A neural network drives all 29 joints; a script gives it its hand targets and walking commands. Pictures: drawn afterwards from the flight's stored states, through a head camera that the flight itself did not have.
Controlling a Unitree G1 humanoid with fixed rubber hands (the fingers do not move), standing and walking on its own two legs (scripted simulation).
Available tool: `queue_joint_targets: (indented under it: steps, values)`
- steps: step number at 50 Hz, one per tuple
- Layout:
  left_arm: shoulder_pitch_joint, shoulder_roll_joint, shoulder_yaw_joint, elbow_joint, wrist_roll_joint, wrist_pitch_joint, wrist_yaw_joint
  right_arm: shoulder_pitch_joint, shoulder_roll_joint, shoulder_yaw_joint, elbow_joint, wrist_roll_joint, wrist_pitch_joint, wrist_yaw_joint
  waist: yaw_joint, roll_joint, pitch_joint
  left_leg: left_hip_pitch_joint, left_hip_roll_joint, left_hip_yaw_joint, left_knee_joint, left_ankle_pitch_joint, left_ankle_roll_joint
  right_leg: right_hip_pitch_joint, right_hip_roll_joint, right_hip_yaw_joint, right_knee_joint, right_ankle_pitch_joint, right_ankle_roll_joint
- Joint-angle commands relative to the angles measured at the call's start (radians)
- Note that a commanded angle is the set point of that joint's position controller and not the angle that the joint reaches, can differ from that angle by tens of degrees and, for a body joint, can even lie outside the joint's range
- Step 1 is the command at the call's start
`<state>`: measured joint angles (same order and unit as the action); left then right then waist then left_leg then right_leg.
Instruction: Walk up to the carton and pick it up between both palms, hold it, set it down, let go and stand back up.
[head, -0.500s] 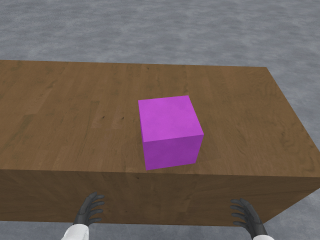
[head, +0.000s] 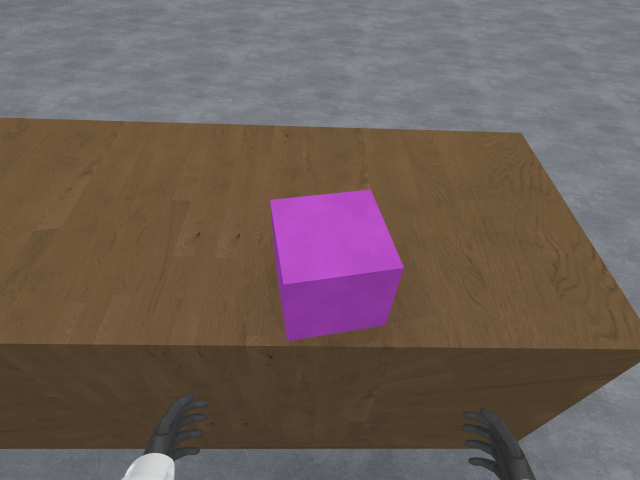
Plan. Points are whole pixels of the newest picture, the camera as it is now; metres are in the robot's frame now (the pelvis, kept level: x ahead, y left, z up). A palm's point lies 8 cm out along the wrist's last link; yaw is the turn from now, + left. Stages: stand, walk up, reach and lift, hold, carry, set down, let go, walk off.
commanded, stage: stand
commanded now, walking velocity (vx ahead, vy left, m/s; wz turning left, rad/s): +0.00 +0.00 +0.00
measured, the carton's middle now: (329, 264) +0.45 +0.02 -0.04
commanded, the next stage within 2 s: none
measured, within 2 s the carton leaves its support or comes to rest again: neither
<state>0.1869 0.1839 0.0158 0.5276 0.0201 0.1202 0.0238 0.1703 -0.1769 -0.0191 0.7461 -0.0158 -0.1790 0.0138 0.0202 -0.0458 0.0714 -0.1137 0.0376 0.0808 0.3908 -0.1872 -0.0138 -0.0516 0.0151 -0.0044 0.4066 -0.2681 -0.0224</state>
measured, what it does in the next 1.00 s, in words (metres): shifts its weight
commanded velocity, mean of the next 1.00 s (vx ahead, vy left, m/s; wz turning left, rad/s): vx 0.00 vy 0.00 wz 0.00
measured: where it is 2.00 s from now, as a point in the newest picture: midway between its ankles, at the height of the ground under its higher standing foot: outside the picture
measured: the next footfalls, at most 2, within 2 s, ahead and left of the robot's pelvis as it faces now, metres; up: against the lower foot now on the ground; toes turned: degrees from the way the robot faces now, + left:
none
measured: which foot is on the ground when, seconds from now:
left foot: down 0.00-1.00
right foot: down 0.00-1.00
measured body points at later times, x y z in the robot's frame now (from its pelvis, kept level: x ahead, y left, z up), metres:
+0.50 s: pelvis -0.01 +0.02 +0.00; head -0.04 +0.03 +0.44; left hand +0.05 +0.27 -0.13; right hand +0.06 -0.24 -0.12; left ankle +0.02 +0.13 -0.74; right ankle -0.02 -0.10 -0.74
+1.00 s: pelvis -0.05 +0.04 -0.01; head -0.07 +0.05 +0.44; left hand -0.04 +0.29 -0.16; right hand +0.00 -0.22 -0.13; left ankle +0.02 +0.13 -0.74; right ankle -0.02 -0.10 -0.74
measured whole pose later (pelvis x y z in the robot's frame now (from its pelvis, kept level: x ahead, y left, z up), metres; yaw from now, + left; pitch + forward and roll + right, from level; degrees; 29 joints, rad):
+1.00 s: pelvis -0.05 +0.04 -0.01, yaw +3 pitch -4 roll -1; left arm 0.41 0.25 -0.01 0.89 0.02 -0.01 0.01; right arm 0.41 -0.24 -0.01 0.82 0.00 -0.01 -0.02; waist 0.00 -0.02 0.00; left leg -0.26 -0.01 0.06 0.49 -0.16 0.05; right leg -0.17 -0.03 -0.03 0.48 -0.24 0.03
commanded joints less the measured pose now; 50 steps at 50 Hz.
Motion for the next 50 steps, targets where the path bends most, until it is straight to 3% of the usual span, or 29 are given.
queue_joint_targets:
  steps: [1,2,3,5,7,8,9,11,13,16,28,29,32,33,35,38,39,41,42,44,45,47,50]
  values:
    - [0.089,0.169,0.049,0.004,-0.016,-0.137,-0.007,0.005,-0.181,-0.05,-0.108,0.006,0.097,-0.037,0.007,0.064,-0.204,0.049,0.082,-0.098,0.079,0.35,0.062,-0.084,-0.109,0.095,-0.033,0.31,0.018]
    - [0.066,0.179,0.049,0.014,-0.009,-0.152,-0.009,0.027,-0.167,-0.047,-0.116,0.005,0.103,-0.035,-0.013,0.027,-0.198,0.027,0.086,-0.107,0.078,0.34,0.065,-0.081,-0.107,0.096,-0.017,0.334,0.014]
    - [0.049,0.176,0.048,0.021,-0.008,-0.157,-0.012,0.045,-0.166,-0.044,-0.103,0.007,0.11,-0.036,-0.023,0.049,-0.163,0.011,0.084,-0.109,0.069,0.287,0.062,-0.099,-0.106,0.106,-0.028,0.292,0.011]
    - [0.06,0.167,0.039,0.042,-0.012,-0.162,-0.017,0.054,-0.172,-0.045,-0.103,0.006,0.116,-0.032,-0.028,-0.003,-0.117,0.008,0.082,-0.115,0.063,0.212,0.055,-0.161,-0.104,0.101,-0.058,0.233,0.014]
    - [0.062,0.147,0.033,0.049,-0.014,-0.164,-0.018,0.057,-0.175,-0.046,-0.102,0.001,0.122,-0.031,-0.022,0.034,-0.017,-0.047,0.076,-0.114,0.048,0.169,0.05,-0.202,-0.105,0.101,-0.074,0.187,0.015]
    - [0.079,0.171,0.035,0.055,-0.015,-0.169,-0.017,0.067,-0.173,-0.041,-0.106,0.002,0.121,-0.029,-0.025,0.018,-0.049,-0.019,0.08,-0.116,0.048,0.188,0.053,-0.189,-0.102,0.11,-0.063,0.208,0.013]
    - [0.084,0.172,0.029,0.058,-0.015,-0.173,-0.018,0.082,-0.179,-0.041,-0.109,0.0,0.122,-0.029,-0.021,0.065,-0.062,-0.035,0.074,-0.111,0.064,0.202,0.053,-0.177,-0.108,0.112,-0.064,0.225,0.012]
    - [0.09,0.19,0.034,0.077,-0.014,-0.176,-0.018,0.098,-0.176,-0.041,-0.098,0.005,0.123,-0.028,-0.022,0.074,-0.064,-0.054,0.075,-0.12,0.051,0.198,0.054,-0.161,-0.108,0.114,-0.058,0.208,0.013]
    - [0.099,0.19,0.03,0.101,-0.016,-0.173,-0.018,0.112,-0.186,-0.039,-0.097,0.003,0.125,-0.026,-0.023,0.022,-0.063,-0.052,0.079,-0.128,0.044,0.142,0.056,-0.167,-0.108,0.107,-0.07,0.149,0.015]
    - [0.114,0.19,0.023,0.119,-0.011,-0.175,-0.015,0.131,-0.193,-0.028,-0.094,0.005,0.127,-0.028,-0.023,0.078,-0.03,-0.056,0.073,-0.127,0.021,0.15,0.054,-0.17,-0.11,0.107,-0.065,0.154,0.011]
    - [0.183,0.195,0.009,0.199,-0.011,-0.163,-0.012,0.204,-0.201,-0.02,-0.049,0.009,0.135,-0.03,-0.016,0.05,0.048,-0.126,0.054,-0.151,-0.035,-0.057,0.044,-0.205,-0.101,0.097,-0.075,-0.022,0.02]
    - [0.192,0.199,0.006,0.207,-0.01,-0.163,-0.01,0.209,-0.203,-0.025,-0.041,0.01,0.136,-0.029,-0.013,0.013,0.048,-0.124,0.06,-0.156,-0.031,-0.065,0.041,-0.219,-0.097,0.085,-0.08,-0.034,0.024]
    - [0.187,0.195,0.004,0.219,-0.01,-0.158,-0.007,0.25,-0.203,-0.024,-0.029,0.009,0.138,-0.031,-0.03,0.056,0.067,-0.153,0.049,-0.152,-0.048,-0.095,0.036,-0.217,-0.101,0.088,-0.072,-0.038,0.02]
    - [0.194,0.19,0.006,0.224,-0.007,-0.16,-0.008,0.226,-0.201,-0.021,-0.023,0.011,0.138,-0.032,-0.012,0.058,0.037,-0.143,0.057,-0.162,-0.041,-0.101,0.044,-0.191,-0.104,0.09,-0.076,-0.032,0.021]
    - [0.202,0.202,0.003,0.234,-0.012,-0.162,-0.01,0.243,-0.213,-0.017,-0.025,0.013,0.134,-0.031,-0.025,0.03,-0.01,-0.134,0.055,-0.161,-0.032,-0.083,0.041,-0.167,-0.104,0.085,-0.063,-0.033,0.02]
    - [0.211,0.189,0.005,0.267,-0.006,-0.156,-0.008,0.244,-0.2,-0.02,-0.007,0.01,0.139,-0.034,-0.025,0.071,0.022,-0.162,0.059,-0.173,-0.052,-0.157,0.045,-0.177,-0.099,0.078,-0.061,-0.067,0.019]
    - [0.211,0.19,0.004,0.267,-0.004,-0.152,-0.006,0.255,-0.2,-0.022,-0.01,0.012,0.143,-0.034,-0.022,0.051,0.065,-0.208,0.054,-0.184,-0.072,-0.191,0.04,-0.198,-0.098,0.069,-0.055,-0.075,0.019]
    - [0.237,0.175,-0.002,0.277,-0.005,-0.148,-0.004,0.249,-0.202,-0.021,-0.001,0.012,0.147,-0.038,-0.009,0.094,0.088,-0.209,0.061,-0.2,-0.09,-0.229,0.044,-0.21,-0.102,0.071,-0.054,-0.082,0.023]
    - [0.246,0.186,0.0,0.289,-0.005,-0.149,-0.005,0.26,-0.195,-0.022,0.001,0.012,0.147,-0.039,-0.015,0.084,0.077,-0.198,0.062,-0.208,-0.095,-0.226,0.047,-0.213,-0.093,0.068,-0.043,-0.08,0.025]
    - [0.248,0.184,0.003,0.297,0.001,-0.147,-0.007,0.279,-0.224,-0.032,0.013,0.009,0.15,-0.038,-0.024,0.073,0.057,-0.232,0.073,-0.233,-0.128,-0.337,0.046,-0.185,-0.078,0.046,-0.026,-0.111,0.025]
    - [0.267,0.183,0.002,0.3,0.001,-0.145,-0.008,0.266,-0.236,-0.038,0.01,0.008,0.153,-0.04,-0.008,0.086,0.058,-0.246,0.076,-0.242,-0.14,-0.383,0.047,-0.189,-0.074,0.041,-0.022,-0.118,0.029]
    - [0.269,0.179,0.004,0.307,0.003,-0.149,-0.007,0.246,-0.208,-0.033,0.012,0.008,0.153,-0.039,-0.013,0.118,0.048,-0.226,0.078,-0.236,-0.133,-0.339,0.053,-0.195,-0.087,0.063,-0.026,-0.098,0.017]
    - [0.284,0.183,0.001,0.318,-0.002,-0.146,-0.008,0.257,-0.211,-0.035,0.013,0.013,0.156,-0.043,-0.021,0.068,0.067,-0.23,0.071,-0.234,-0.124,-0.328,0.045,-0.217,-0.084,0.052,-0.03,-0.116,0.027]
